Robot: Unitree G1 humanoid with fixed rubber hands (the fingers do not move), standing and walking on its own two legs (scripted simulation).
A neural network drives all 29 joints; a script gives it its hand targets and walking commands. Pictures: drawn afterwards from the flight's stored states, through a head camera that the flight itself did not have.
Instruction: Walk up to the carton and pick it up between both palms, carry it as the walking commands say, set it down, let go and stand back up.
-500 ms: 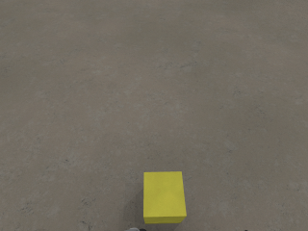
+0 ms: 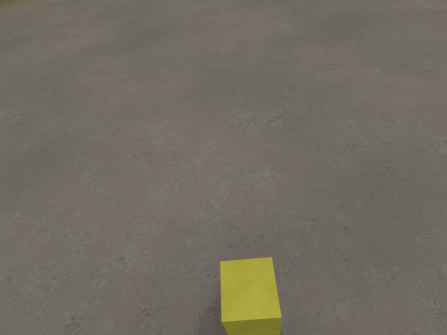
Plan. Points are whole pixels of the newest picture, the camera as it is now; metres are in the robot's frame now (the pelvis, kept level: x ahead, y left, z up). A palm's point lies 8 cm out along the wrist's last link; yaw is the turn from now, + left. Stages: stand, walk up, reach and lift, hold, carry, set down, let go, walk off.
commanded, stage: walk up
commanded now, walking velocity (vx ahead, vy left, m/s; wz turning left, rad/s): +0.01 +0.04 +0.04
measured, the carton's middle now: (250, 298) +0.42 +0.02 -0.66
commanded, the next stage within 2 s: stand in 0.60 s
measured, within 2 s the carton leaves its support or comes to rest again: neither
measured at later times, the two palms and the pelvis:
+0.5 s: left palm out of the picture -0.03 +0.27 -0.15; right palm out of the picture -0.01 -0.17 -0.15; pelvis -0.01 +0.05 -0.01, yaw +1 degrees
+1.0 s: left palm out of the picture +0.16 +0.28 -0.13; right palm out of the picture +0.16 -0.18 -0.13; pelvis -0.02 +0.04 -0.03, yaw +1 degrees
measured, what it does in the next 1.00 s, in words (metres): steps on the spot: left foot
